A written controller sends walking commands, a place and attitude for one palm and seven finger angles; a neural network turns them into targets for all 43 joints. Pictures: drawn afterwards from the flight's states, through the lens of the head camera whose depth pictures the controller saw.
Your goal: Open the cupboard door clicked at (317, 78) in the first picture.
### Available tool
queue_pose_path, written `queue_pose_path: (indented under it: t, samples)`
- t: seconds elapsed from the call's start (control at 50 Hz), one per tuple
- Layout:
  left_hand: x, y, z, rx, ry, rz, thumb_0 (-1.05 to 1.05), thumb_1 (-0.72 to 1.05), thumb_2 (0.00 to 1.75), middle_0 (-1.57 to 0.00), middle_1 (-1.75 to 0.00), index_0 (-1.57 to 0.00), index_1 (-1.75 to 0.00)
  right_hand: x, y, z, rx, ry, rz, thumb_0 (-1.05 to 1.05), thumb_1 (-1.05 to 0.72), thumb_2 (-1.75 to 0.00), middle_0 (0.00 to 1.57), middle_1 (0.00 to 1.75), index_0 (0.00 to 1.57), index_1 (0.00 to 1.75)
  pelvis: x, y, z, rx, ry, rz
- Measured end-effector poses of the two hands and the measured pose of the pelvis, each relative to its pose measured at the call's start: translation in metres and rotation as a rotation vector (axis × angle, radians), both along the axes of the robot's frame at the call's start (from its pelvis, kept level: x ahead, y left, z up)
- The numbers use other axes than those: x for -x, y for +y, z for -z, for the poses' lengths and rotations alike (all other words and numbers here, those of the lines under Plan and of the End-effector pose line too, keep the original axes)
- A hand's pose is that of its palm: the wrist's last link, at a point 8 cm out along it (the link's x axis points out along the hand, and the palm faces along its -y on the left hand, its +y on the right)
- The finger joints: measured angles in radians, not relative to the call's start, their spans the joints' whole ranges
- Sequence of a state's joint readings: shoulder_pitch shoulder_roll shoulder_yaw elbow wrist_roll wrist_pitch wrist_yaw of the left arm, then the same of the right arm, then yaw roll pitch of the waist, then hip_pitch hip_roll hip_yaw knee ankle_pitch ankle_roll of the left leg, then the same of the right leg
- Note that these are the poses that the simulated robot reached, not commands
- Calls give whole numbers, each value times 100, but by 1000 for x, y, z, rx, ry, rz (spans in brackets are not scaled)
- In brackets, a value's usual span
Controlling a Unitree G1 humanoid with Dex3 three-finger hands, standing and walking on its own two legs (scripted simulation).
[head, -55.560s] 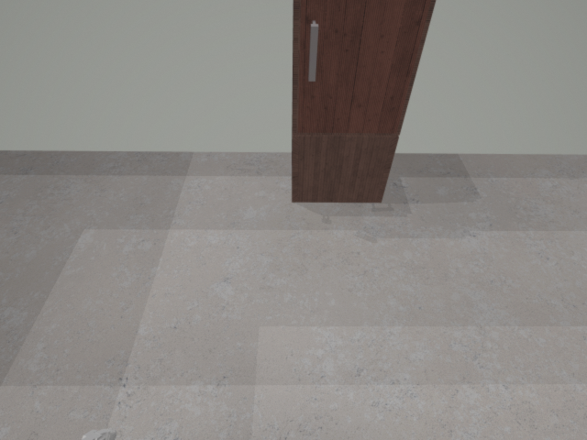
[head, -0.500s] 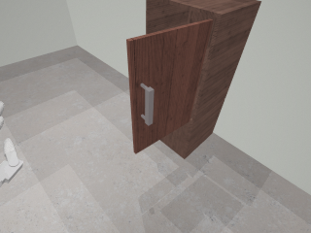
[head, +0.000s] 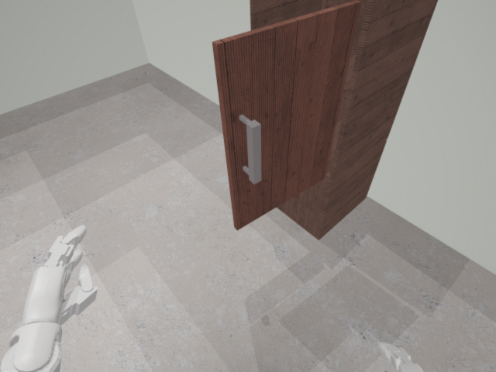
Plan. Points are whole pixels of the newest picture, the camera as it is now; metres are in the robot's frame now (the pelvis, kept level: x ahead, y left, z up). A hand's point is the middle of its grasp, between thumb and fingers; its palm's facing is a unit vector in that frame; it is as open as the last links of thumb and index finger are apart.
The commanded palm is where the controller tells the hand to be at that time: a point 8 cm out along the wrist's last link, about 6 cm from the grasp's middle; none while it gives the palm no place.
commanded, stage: let the arm hang, fingers relaxed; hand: left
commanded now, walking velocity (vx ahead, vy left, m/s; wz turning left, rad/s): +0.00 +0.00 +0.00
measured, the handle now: (249, 150) +0.62 +0.04 +0.01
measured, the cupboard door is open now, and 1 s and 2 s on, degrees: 84 84 84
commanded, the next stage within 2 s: look to check the result in 1.00 s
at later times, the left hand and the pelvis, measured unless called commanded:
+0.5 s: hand out of the picture -0.03 +0.16 -0.15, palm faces +0.07 -0.97 -0.25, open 7.3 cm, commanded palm none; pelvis -0.02 -0.03 +0.02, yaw +3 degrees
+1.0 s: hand out of the picture -0.04 +0.16 -0.15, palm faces +0.07 -0.98 -0.17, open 7.4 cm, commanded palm none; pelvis -0.03 +0.00 +0.02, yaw +2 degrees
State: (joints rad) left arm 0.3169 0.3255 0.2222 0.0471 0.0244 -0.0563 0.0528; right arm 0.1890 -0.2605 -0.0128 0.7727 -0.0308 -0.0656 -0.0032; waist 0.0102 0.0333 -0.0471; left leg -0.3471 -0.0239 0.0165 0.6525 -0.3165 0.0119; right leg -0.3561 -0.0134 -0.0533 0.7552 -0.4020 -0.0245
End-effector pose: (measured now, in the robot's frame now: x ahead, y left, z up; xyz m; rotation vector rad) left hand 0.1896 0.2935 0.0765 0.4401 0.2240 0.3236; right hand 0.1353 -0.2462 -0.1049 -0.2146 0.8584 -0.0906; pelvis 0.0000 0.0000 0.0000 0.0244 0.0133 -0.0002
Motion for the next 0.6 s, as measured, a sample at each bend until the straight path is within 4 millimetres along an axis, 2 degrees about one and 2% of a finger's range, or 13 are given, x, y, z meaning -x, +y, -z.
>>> queue_pose_path:
  t: [0.04, 0.08, 0.12, 0.16, 0.2, 0.24, 0.38, 0.48, 0.6]
  samples:
    - [10, -14, 68, 111, 273, -32, 1, 90, 90, -19, -30, -20, -29, 8, -6, 9, 2, 49, 3, 1, -91, -90, 21, 30, 21, 30, 3, -4, 2, -23, 3, -11]
    - [35, -40, 124, 198, 513, -35, 1, 91, 90, -19, -30, -19, -29, 20, -12, 16, -2, 99, 11, 1, -91, -90, 21, 30, 20, 29, 5, -11, 3, -42, -2, -12]
    - [72, -72, 164, 280, 716, -24, 1, 91, 90, -19, -30, -19, -29, 35, -18, 20, -10, 164, 39, 0, -91, -90, 20, 30, 20, 29, 7, -16, 0, -28, -14, -12]
    - [113, -102, 189, 364, 877, -18, 2, 91, 90, -20, -30, -20, -29, 53, -22, 21, -7, 244, 65, 0, -91, -90, 20, 30, 20, 29, 7, -22, -5, -17, -19, -18]
    - [133, -102, 194, 417, 878, -127, -3, 99, 89, -21, -30, -21, -29, 72, -25, 20, 8, 329, 71, 0, -91, -90, 20, 30, 20, 29, 7, -28, -8, -3, -21, -34]
    - [151, -97, 198, 416, 912, -161, -5, 102, 89, -21, -30, -21, -30, 90, -27, 21, 19, 404, 72, 0, -91, -90, 20, 30, 20, 29, 8, -32, -10, 10, -23, -47]
    - [203, -84, 196, 396, 1062, -236, -2, 97, 89, -20, -30, -21, -29, 137, -18, 23, -2, 536, 93, 0, -91, -90, 20, 30, 20, 29, 15, -35, -18, 19, -47, -49]
    - [224, -83, 191, 393, 1113, -248, 0, 93, 90, -20, -30, -20, -29, 159, -5, 26, -43, 569, 98, 0, -91, -90, 20, 30, 20, 29, 22, -32, -22, 23, -55, -45]
    - [233, -89, 192, 418, 1121, -243, 1, 92, 90, -20, -30, -20, -29, 182, 11, 27, -71, 606, 103, 0, -91, -90, 20, 30, 20, 29, 26, -26, -23, 25, -54, -42]
